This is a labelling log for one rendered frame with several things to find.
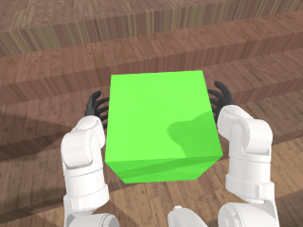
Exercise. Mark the robot right upper arm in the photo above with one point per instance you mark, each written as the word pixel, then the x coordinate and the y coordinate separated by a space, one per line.
pixel 239 214

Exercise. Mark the right robot forearm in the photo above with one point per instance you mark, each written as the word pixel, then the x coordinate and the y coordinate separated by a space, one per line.
pixel 250 151

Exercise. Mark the carton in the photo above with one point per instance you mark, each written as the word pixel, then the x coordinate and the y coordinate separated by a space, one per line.
pixel 160 127

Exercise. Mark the robot right hand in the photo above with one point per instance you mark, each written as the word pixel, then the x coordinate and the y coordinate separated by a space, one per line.
pixel 225 99

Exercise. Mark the robot left hand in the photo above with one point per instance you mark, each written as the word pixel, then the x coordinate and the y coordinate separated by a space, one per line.
pixel 92 107

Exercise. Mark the robot right shin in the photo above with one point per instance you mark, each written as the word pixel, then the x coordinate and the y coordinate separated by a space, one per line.
pixel 176 207

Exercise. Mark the robot right thigh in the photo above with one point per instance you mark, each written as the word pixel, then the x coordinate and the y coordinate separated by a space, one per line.
pixel 184 217

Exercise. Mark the robot left upper arm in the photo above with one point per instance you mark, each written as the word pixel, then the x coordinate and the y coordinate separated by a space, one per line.
pixel 96 220

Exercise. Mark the left robot forearm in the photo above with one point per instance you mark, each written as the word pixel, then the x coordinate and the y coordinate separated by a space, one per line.
pixel 82 168

